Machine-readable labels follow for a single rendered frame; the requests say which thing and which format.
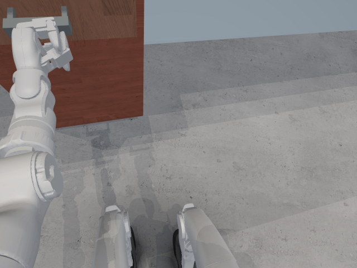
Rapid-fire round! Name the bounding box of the cabinet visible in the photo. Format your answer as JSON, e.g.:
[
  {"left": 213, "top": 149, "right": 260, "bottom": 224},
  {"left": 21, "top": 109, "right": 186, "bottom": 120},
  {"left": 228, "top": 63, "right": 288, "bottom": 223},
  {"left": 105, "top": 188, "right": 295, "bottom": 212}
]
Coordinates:
[{"left": 0, "top": 0, "right": 144, "bottom": 128}]

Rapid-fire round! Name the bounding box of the robot left hand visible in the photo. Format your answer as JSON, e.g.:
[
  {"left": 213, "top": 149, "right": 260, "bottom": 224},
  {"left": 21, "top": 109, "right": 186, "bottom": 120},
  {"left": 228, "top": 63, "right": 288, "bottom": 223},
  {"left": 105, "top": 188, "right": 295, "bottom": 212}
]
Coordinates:
[{"left": 12, "top": 17, "right": 73, "bottom": 76}]

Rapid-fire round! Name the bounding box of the robot right foot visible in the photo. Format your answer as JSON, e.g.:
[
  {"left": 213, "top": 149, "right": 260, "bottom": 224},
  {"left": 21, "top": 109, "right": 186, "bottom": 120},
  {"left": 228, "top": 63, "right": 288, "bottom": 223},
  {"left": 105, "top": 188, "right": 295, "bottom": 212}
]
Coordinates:
[{"left": 173, "top": 229, "right": 194, "bottom": 268}]

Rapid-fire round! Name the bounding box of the left robot forearm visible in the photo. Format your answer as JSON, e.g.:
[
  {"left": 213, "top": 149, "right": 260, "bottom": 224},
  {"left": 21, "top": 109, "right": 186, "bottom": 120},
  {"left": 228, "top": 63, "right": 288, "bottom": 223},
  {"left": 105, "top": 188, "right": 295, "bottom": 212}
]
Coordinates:
[{"left": 0, "top": 68, "right": 56, "bottom": 158}]

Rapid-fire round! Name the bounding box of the drawer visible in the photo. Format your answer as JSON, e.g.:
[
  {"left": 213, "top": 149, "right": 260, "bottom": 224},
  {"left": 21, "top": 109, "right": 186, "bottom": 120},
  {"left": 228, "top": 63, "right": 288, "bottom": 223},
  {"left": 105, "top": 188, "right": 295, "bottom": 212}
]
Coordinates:
[{"left": 0, "top": 0, "right": 137, "bottom": 45}]

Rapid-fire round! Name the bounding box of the right robot shin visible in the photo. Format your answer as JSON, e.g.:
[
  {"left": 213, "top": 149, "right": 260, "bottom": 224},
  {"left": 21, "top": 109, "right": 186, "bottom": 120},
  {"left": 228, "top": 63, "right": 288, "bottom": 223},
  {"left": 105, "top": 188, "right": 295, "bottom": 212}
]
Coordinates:
[{"left": 178, "top": 203, "right": 203, "bottom": 268}]

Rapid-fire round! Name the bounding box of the left robot upper arm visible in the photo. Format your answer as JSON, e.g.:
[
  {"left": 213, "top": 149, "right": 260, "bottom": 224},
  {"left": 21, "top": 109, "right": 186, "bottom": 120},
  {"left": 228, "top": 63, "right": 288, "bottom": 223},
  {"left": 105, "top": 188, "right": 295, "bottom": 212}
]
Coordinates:
[{"left": 0, "top": 151, "right": 64, "bottom": 268}]

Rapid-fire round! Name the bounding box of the handle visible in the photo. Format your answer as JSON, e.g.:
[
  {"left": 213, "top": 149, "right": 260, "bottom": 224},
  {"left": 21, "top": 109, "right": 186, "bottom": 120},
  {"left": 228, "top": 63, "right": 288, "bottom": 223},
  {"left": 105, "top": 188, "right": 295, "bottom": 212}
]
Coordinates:
[{"left": 3, "top": 6, "right": 73, "bottom": 38}]

